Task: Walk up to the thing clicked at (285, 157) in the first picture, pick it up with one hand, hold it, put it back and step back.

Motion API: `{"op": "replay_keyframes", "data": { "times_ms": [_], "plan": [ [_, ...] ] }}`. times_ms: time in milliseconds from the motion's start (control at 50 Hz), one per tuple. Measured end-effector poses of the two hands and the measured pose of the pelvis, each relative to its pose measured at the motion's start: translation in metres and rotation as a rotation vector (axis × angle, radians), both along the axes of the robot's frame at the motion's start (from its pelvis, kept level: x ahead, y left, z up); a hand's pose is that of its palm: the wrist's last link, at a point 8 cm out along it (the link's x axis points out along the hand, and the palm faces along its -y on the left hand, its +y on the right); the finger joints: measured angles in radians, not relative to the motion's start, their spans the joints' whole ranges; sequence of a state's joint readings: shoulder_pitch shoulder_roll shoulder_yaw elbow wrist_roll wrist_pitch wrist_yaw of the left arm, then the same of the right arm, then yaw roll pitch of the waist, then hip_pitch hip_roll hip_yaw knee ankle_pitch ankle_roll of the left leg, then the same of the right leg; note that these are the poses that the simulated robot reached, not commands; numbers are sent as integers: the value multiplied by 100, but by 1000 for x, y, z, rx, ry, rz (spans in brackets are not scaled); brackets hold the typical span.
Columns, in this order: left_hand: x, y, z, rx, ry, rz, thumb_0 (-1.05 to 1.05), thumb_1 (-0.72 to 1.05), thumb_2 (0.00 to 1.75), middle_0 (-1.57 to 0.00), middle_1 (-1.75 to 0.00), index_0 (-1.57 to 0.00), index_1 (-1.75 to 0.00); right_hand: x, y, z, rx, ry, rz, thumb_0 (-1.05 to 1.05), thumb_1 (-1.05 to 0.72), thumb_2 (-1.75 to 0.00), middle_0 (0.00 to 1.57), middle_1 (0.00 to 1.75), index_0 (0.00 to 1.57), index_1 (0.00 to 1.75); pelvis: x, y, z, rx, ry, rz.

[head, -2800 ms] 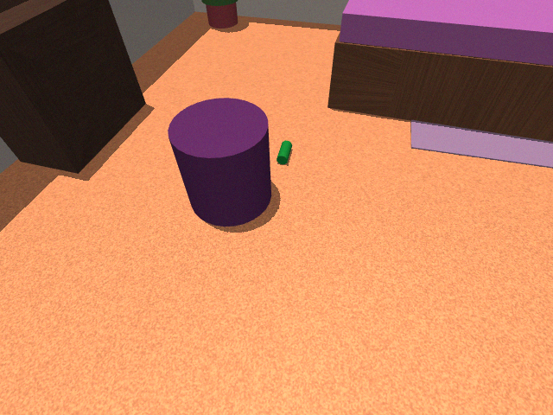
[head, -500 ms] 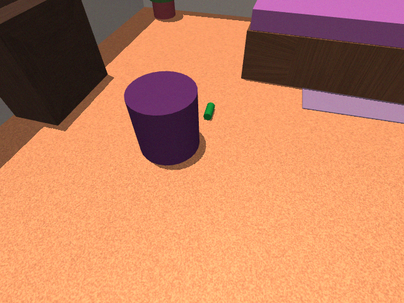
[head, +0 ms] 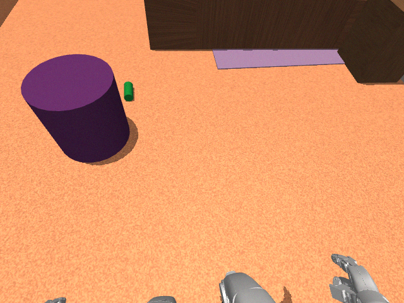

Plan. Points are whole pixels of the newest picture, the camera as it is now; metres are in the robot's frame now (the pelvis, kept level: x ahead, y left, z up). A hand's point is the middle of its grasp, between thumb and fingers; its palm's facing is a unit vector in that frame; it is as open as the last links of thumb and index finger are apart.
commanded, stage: walk up
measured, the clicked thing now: (128, 91) +1.45 +0.49 -0.74
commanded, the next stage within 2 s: none
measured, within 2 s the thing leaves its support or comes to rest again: neither
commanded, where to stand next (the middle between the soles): +0.08 -0.04 m, yaw -50 degrees
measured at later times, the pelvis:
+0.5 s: pelvis +0.01 -0.01 -0.01, yaw -24 degrees
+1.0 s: pelvis +0.02 -0.03 -0.03, yaw -39 degrees
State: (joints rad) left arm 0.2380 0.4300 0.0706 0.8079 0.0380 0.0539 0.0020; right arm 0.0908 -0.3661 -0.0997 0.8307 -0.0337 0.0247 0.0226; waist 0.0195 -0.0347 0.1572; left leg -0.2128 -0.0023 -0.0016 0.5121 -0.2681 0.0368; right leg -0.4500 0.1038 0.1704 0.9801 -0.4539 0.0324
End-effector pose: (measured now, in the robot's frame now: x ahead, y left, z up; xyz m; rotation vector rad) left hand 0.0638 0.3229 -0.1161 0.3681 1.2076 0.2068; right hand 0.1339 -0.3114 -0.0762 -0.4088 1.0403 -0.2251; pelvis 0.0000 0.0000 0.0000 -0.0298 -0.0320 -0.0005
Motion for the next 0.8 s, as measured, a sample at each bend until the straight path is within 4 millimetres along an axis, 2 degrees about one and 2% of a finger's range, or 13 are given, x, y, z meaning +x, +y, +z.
{"op": "replay_keyframes", "data": {
  "times_ms": [100,180,240,320,400,460,540,700,800],
  "plan": [
    [41,10,13,-22,-20,-128,0,91,90,-20,-30,-20,-30,-61,-1,7,-4,33,-122,1,-90,-90,20,30,21,30,1,11,7,-13,5,-83],
    [77,2,18,-20,-28,-232,0,91,90,-20,-30,-20,-30,-108,-5,5,-1,43,-209,1,-90,-90,20,30,21,30,3,15,6,-10,12,-153],
    [109,-15,21,-17,-56,-313,0,91,90,-20,-30,-20,-30,-145,-8,0,6,70,-275,1,-90,-90,20,30,21,30,3,12,3,-8,17,-202],
    [150,-50,23,-16,-114,-420,0,91,90,-20,-30,-20,-30,-189,-15,-13,22,114,-366,1,-90,-90,20,30,21,30,4,3,-5,0,25,-267],
    [178,-89,21,-15,-190,-505,0,91,90,-20,-30,-20,-30,-220,-23,-36,52,144,-455,1,-90,-90,20,30,21,30,4,-10,-19,-10,13,-321],
    [184,-111,24,-40,-210,-532,0,91,90,-20,-30,-20,-30,-225,-18,-41,80,142,-498,1,-91,-90,20,30,20,30,8,-13,-16,8,-7,-383],
    [192,-125,21,-57,-190,-566,0,90,90,-21,-30,-21,-30,-217,-11,-41,93,95,-510,1,-91,-90,20,30,20,30,17,-14,-15,15,-13,-440],
    [225,-125,-12,-70,-163,-615,0,90,90,-21,-30,-21,-30,-205,7,-42,26,36,-564,1,-91,-90,20,30,21,30,35,-1,-33,32,-22,-537],
    [232,-124,-14,-52,-101,-656,0,90,90,-21,-30,-21,-30,-217,16,-27,18,31,-616,1,-90,-90,20,30,21,30,32,-3,-23,14,-20,-598]
  ]
}}
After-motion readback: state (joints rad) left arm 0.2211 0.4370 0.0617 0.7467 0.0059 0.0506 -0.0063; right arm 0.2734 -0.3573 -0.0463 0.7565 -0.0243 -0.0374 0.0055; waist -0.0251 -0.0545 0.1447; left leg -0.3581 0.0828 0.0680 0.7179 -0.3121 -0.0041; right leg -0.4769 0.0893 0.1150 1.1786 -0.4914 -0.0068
